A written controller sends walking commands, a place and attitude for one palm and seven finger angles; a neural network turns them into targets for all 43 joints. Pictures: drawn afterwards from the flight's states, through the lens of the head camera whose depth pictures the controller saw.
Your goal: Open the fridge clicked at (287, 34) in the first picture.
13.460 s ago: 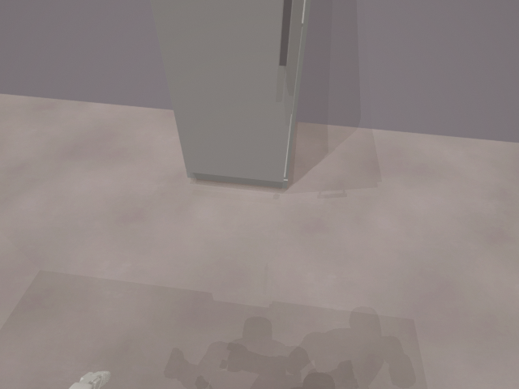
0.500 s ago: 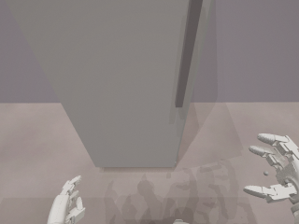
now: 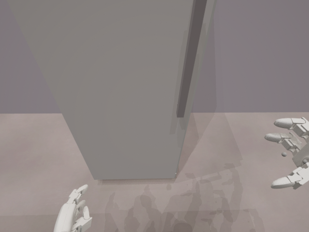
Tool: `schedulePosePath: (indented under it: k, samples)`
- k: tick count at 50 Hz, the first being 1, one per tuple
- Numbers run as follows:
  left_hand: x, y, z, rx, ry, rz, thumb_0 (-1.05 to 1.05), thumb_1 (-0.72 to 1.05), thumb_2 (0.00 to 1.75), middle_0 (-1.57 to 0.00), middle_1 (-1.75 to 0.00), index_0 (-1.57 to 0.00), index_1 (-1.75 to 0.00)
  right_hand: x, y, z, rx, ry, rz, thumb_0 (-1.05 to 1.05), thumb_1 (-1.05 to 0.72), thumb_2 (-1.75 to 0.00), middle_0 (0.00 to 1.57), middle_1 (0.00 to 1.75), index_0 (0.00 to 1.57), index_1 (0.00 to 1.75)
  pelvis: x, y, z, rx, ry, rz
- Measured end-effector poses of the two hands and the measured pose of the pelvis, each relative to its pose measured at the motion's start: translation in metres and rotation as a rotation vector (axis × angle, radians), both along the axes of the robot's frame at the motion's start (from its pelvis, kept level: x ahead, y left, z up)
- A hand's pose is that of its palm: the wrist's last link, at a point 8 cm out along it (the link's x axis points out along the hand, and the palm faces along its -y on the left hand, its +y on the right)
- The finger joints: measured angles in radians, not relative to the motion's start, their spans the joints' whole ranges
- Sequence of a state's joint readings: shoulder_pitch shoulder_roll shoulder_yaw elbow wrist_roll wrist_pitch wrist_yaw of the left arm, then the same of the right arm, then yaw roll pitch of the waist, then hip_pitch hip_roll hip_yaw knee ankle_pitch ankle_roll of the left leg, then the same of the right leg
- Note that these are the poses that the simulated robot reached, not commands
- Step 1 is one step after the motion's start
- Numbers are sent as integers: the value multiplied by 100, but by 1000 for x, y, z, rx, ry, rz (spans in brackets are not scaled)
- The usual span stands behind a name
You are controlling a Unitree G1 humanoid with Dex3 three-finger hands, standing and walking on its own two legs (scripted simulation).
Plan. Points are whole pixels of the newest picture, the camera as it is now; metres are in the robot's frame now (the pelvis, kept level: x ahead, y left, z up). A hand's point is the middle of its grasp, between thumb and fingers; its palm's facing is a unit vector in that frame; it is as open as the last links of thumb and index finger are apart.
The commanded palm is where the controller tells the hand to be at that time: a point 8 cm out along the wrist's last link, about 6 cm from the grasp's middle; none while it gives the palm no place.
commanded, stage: raise the hand to about handle height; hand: right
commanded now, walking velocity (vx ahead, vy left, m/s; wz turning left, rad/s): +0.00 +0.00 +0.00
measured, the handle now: (187, 64) +0.54 -0.08 +0.18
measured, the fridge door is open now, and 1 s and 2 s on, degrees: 0 0 0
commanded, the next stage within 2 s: move the hooked fingers beside the handle in 0.50 s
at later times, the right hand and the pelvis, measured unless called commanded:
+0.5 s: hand (274, 148) +0.28 -0.25 +0.13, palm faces +0.01 +1.00 -0.05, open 14.0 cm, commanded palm +0.25 -0.30 +0.14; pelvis +0.01 +0.02 +0.00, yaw +1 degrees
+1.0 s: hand (252, 131) +0.33 -0.22 +0.13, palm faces -0.03 +1.00 -0.01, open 14.0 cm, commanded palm +0.31 -0.27 +0.13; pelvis +0.00 +0.01 +0.00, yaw +1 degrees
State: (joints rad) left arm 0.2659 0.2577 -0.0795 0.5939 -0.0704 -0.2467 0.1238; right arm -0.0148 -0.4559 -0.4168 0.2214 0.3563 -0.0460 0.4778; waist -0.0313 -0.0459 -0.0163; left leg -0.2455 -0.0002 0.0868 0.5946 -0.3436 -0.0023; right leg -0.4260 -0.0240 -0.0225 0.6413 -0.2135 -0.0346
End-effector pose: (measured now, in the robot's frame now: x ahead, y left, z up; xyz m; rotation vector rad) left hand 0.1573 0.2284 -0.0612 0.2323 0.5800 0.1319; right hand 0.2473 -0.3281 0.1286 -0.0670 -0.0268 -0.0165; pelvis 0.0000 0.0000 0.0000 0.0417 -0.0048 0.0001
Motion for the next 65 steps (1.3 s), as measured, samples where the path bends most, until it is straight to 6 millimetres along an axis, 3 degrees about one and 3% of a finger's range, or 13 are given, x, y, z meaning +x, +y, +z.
schedulePosePath:
  k: [4, 15, 36, 47, 65]
  samples:
    - [-4, 8, 0, 1, 9, 13, 1, 90, 90, -20, -30, -21, -30, 5, 0, 7, 2, -3, 4, -1, 50, -30, 30, 120, 30, 120, 1, 3, 2, -2, -3, 1]
    - [-3, 24, 1, 4, 5, 35, 1, 90, 90, -20, -30, -20, -30, 9, 17, 3, 17, 2, 16, -1, 50, -30, 30, 120, 30, 120, 6, 10, 3, -11, -1, 13]
    - [5, 27, 0, -3, -1, 30, 1, 90, 90, -20, -30, -20, -30, 13, 21, 2, 41, -6, 1, -1, 50, -30, 30, 120, 30, 120, 6, 17, 2, -14, -2, 9]
    - [-4, 24, -6, 2, 37, 47, 1, 90, 90, -20, -30, -20, -30, 51, 47, 0, 57, -2, 51, -1, 50, -30, 30, 120, 30, 120, 3, 13, 1, -14, 8, 7]
    - [-32, 32, -22, 6, 178, 112, 1, 90, 90, -20, -30, -20, -30, 106, 68, -4, 63, 19, 54, -1, 50, -30, 30, 120, 30, 120, 10, 10, 0, -17, 44, 23]
